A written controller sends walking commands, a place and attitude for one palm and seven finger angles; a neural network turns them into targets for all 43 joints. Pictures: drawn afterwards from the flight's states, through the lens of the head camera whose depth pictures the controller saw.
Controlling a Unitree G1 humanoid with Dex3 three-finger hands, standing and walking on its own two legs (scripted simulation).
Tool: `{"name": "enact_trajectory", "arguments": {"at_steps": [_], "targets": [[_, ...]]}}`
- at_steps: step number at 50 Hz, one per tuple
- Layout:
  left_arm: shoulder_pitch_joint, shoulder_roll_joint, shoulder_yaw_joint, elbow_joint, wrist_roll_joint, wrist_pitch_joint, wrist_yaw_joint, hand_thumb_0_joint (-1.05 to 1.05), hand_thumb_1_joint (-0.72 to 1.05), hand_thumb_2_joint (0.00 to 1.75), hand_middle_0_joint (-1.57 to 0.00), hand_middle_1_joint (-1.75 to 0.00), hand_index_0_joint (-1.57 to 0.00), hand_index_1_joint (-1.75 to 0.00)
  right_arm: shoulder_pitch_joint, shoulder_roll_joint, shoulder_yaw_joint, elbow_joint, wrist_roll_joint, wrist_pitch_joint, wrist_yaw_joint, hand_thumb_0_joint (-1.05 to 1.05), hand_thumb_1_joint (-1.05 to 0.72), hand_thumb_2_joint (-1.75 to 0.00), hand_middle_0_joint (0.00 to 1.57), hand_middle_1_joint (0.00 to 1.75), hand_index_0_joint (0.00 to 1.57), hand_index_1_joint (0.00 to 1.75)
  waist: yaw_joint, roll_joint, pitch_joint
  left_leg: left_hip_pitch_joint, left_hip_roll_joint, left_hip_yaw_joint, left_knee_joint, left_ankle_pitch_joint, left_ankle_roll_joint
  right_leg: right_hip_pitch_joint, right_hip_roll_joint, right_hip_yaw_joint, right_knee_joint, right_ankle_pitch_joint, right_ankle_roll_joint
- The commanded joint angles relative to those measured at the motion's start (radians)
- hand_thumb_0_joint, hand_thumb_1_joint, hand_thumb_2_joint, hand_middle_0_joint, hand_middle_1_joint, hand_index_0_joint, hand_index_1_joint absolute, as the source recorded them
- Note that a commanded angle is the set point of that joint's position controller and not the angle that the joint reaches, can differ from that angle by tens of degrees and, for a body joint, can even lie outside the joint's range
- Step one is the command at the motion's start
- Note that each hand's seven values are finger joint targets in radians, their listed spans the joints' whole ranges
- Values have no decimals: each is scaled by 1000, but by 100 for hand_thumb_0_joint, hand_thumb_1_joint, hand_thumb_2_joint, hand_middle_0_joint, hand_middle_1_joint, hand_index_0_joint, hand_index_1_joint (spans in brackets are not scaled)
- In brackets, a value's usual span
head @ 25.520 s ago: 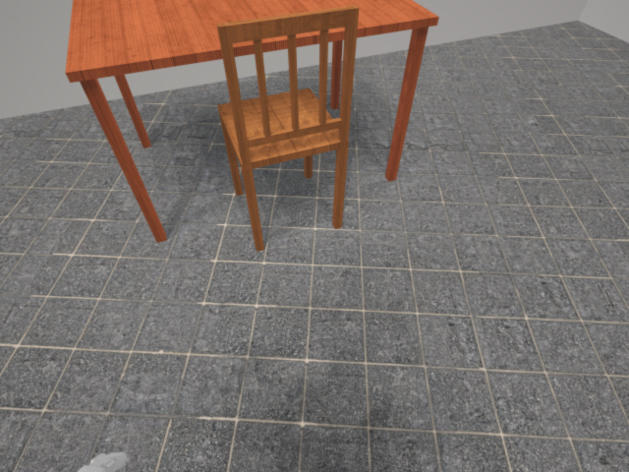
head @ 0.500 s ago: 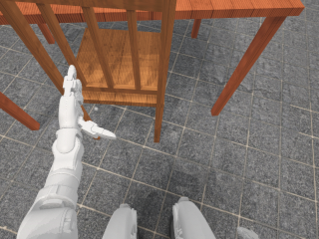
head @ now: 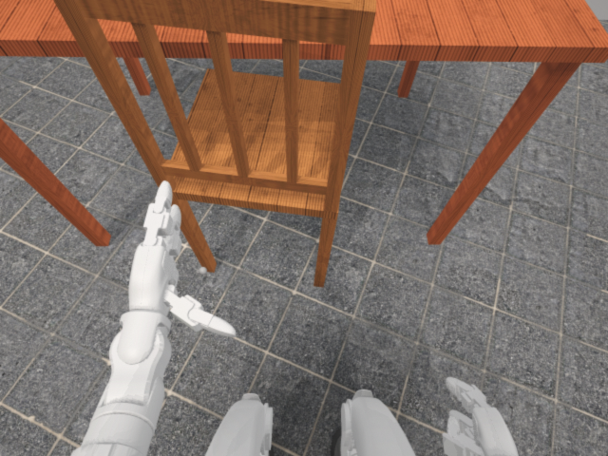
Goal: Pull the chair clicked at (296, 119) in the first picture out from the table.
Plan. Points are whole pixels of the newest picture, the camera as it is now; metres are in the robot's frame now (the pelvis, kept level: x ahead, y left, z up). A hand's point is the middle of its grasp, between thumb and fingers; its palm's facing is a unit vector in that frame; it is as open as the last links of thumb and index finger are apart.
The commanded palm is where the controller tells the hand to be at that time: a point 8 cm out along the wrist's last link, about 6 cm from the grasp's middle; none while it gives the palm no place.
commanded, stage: draw the fingers out of the gap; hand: left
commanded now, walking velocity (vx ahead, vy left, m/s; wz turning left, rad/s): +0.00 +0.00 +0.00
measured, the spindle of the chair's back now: (232, 115) +0.60 +0.13 +0.03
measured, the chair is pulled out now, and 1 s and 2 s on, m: -0.08 -0.08 -0.08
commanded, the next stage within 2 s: aim the fingers beside a spindle in 0.04 s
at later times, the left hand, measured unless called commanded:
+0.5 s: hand (195, 281) +0.33 +0.15 +0.01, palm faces -0.01 -1.00 -0.04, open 17.3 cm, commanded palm +0.30 +0.21 +0.01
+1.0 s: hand (185, 269) +0.34 +0.16 +0.01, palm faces +0.00 -1.00 -0.04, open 17.0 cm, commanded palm +0.32 +0.22 +0.02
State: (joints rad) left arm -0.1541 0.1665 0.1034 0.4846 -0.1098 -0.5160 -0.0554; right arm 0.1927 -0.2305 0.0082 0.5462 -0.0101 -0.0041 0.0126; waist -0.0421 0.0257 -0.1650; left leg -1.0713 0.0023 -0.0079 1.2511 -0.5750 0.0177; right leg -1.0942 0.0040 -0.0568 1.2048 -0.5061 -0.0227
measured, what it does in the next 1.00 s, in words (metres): stands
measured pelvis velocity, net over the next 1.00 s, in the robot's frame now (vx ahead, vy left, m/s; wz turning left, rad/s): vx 0.00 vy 0.00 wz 0.00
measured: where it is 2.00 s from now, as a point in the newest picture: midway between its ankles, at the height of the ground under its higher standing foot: outside the picture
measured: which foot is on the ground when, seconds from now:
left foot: down 0.00-1.00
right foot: down 0.00-1.00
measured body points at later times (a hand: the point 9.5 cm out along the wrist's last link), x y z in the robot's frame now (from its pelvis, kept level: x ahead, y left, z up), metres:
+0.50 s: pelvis -0.01 -0.01 -0.01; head +0.11 +0.00 +0.42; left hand +0.32 +0.20 +0.02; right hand +0.16 -0.24 -0.12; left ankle +0.01 +0.11 -0.63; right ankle +0.03 -0.11 -0.63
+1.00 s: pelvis +0.00 +0.00 +0.00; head +0.11 +0.01 +0.43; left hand +0.34 +0.22 +0.02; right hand +0.15 -0.24 -0.11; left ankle +0.01 +0.11 -0.63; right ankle +0.03 -0.11 -0.63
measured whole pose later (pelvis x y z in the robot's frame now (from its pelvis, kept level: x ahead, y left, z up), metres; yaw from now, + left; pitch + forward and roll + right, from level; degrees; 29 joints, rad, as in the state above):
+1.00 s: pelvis +0.00 +0.00 +0.00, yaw +0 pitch +23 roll -2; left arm -0.14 0.21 0.16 0.42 -0.17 -0.46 -0.14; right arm 0.21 -0.24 0.02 0.58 0.00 -0.08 -0.02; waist -0.05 0.03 -0.17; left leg -1.10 0.00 -0.02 1.27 -0.58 0.02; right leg -1.11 0.00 -0.07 1.22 -0.51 -0.02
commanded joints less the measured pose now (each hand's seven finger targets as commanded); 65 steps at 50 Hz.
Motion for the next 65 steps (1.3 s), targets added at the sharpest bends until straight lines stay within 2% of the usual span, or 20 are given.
{"name": "enact_trajectory", "arguments": {"at_steps": [1, 4, 6, 8, 9, 12, 14, 21, 24, 31, 36, 39, 51, 53, 54, 57, 59, 61, 63, 65], "targets": [[-126, 101, 12, -277, -21, -70, -17, 0, -55, 20, 0, 0, 0, 0, 32, -131, -54, -115, 2, -53, -10, 0, -90, -90, 20, 30, 20, 30, -4, 15, -380, 197, -16, -19, -152, 317, -2, 292, 10, 30, -129, 275, -10], [-94, 76, -28, -327, -24, -55, -31, 0, -55, 20, 0, 0, 0, 0, 24, -134, -55, -127, 4, -64, -13, 0, -90, -90, 20, 30, 20, 30, -10, 26, -375, 205, -16, -27, -148, 318, -2, 270, 10, 23, -123, 262, -12], [-16, 99, 3, -353, -34, -42, -30, 0, -55, 20, 0, 0, 0, 0, 23, -133, -59, -132, 5, -67, -14, 0, -90, -90, 20, 30, 20, 30, 5, -14, -398, 198, -17, -23, -145, 323, -1, 304, 8, 27, -127, 275, -9], [14, 81, -18, -391, -30, -37, -29, 0, -55, 20, 0, 0, 0, 0, 13, -127, -55, -139, 7, -73, -14, 0, -90, -90, 20, 30, 20, 30, 5, -4, -375, 188, -19, -24, -147, 321, -1, 301, 7, 24, -125, 275, -10], [-12, 67, -16, -394, -61, -34, -38, 0, -55, 20, 0, 0, 0, 0, 9, -129, -51, -138, 8, -79, -19, 0, -90, -90, 20, 30, 20, 30, -8, -3, -359, 172, -21, -28, -138, 301, 2, 282, 8, 23, -126, 255, -9], [-99, 116, 22, -393, -49, -45, -38, 0, -54, 22, -1, -1, -1, -1, 7, -131, -50, -119, 3, -93, -33, 0, -90, -90, 20, 30, 20, 30, -16, -27, -342, 128, -21, -28, -118, 245, 5, 262, 4, 38, -123, 199, -5], [-120, 123, 19, -396, -42, -46, -37, 0, -54, 22, -1, -2, -1, -2, 8, -133, -48, -117, 1, -103, -37, 0, -90, -90, 20, 30, 20, 30, -14, 20, -343, 141, -22, -30, -115, 236, 4, 230, 5, 34, -118, 172, -10], [-89, 166, 85, -336, -73, 9, -67, 0, -52, 25, -3, -4, -3, -4, 20, -138, -46, -117, 9, -106, -43, 0, -90, -90, 20, 30, 20, 30, 6, -13, -404, 119, -22, -17, -115, 265, 6, 321, 5, 51, -131, 222, -4], [-72, 176, 102, -319, -84, 26, -81, 0, -52, 26, -4, -5, -4, -5, 22, -139, -43, -122, 13, -106, -42, 0, -90, -90, 20, 30, 20, 30, 7, -20, -397, 101, -21, -15, -119, 269, 7, 336, 7, 52, -134, 227, -3], [-119, 148, 68, -324, -85, 5, -82, 0, -50, 29, -6, -7, -6, -7, 34, -142, -46, -104, 13, -119, -43, 0, -90, -90, 20, 30, 20, 30, -18, -9, -370, 126, -16, -19, -128, 278, 6, 302, 6, 43, -138, 233, -1], [-131, 183, 104, -308, -80, -7, -77, 0, -50, 30, -6, -8, -6, -8, 42, -147, -48, -94, 10, -120, -42, 0, -90, -90, 20, 30, 20, 30, -13, -5, -372, 126, -15, -18, -132, 286, 3, 303, 6, 42, -135, 239, -2], [-158, 171, 91, -316, -78, -17, -74, 0, -50, 30, -6, -8, -6, -8, 42, -147, -49, -92, 8, -123, -42, 0, -90, -90, 20, 30, 20, 30, -12, 31, -381, 157, -14, -21, -138, 295, 2, 280, 8, 35, -131, 231, -6], [-185, 176, 106, -255, -79, -12, -81, 0, -50, 30, -6, -8, -6, -8, 52, -151, -51, -82, 8, -113, -40, 0, -90, -90, 20, 30, 20, 30, -17, 8, -384, 188, -8, -31, -150, 324, -5, 267, 9, 22, -131, 249, -5], [-218, 148, 67, -275, -74, -15, -84, 0, -50, 30, -6, -8, -6, -8, 50, -148, -50, -83, 8, -115, -40, 0, -90, -90, 20, 30, 20, 30, -22, 37, -396, 217, -7, -34, -151, 338, -7, 250, 8, 19, -128, 250, -6], [-212, 163, 85, -277, -77, -16, -81, 0, -50, 30, -6, -8, -6, -8, 55, -152, -50, -83, 7, -116, -40, 0, -90, -90, 20, 30, 20, 30, -18, 44, -400, 228, -6, -40, -155, 357, -9, 248, 9, 14, -125, 255, -9], [-175, 165, 96, -262, -77, -12, -78, 0, -50, 30, -6, -8, -6, -8, 56, -149, -52, -81, 7, -110, -36, 0, -90, -90, 20, 30, 20, 30, -14, 4, -406, 215, -6, -34, -154, 370, -9, 276, 8, 17, -127, 281, -5], [-160, 167, 95, -252, -72, -8, -77, 0, -50, 30, -6, -8, -6, -8, 54, -149, -51, -86, 7, -108, -33, 0, -90, -90, 20, 30, 20, 30, -8, 40, -394, 218, -7, -37, -158, 372, -10, 261, 10, 13, -123, 272, -9], [-166, 184, 120, -242, -75, -7, -74, 0, -50, 30, -6, -8, -6, -8, 54, -149, -51, -84, 8, -101, -34, 0, -90, -90, 20, 30, 20, 30, -10, -10, -385, 193, -7, -33, -157, 352, -8, 280, 10, 18, -129, 271, -5], [-215, 175, 109, -226, -73, -9, -76, 0, -50, 30, -6, -8, -6, -8, 49, -148, -47, -81, 8, -100, -34, 0, -90, -90, 20, 30, 20, 30, -22, -4, -355, 166, -10, -30, -156, 292, -6, 262, 9, 22, -139, 224, -3], [-255, 197, 121, -248, -67, -25, -75, 0, -50, 30, -6, -8, -6, -8, 47, -150, -47, -83, 7, -103, -39, 0, -90, -90, 20, 30, 20, 30, -14, 40, -373, 191, -10, -35, -161, 294, -8, 248, 9, 22, -134, 207, -9]]}}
